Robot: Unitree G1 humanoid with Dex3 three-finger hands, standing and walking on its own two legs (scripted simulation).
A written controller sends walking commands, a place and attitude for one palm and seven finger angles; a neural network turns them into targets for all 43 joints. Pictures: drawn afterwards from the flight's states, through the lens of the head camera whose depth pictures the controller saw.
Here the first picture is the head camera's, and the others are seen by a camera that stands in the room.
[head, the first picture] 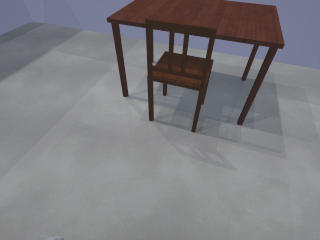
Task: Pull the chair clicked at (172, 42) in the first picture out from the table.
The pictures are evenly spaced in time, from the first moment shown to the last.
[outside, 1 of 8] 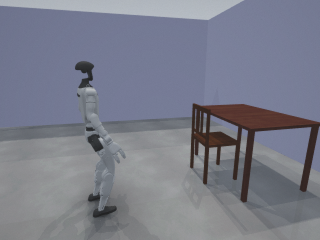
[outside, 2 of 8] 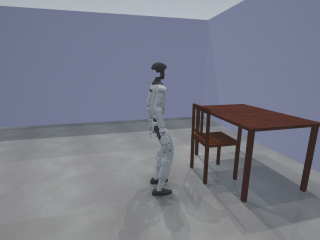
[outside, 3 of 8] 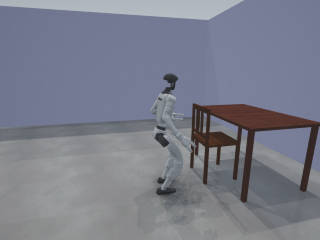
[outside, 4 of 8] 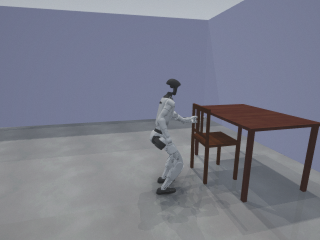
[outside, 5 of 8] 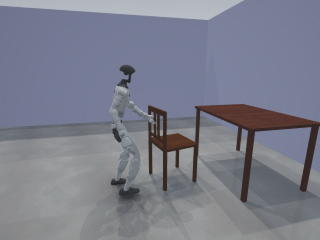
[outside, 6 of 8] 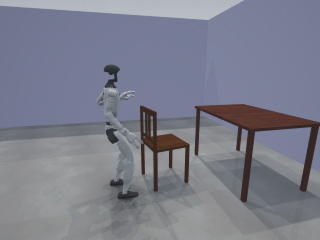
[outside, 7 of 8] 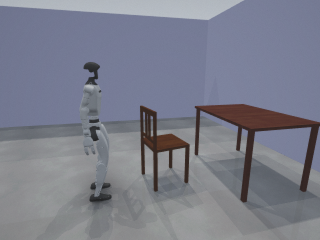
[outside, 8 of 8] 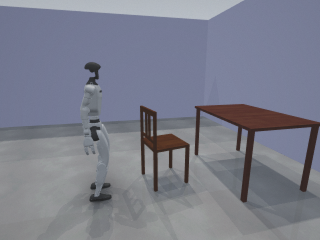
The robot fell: no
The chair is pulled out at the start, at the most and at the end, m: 0.00 0.61 0.61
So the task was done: yes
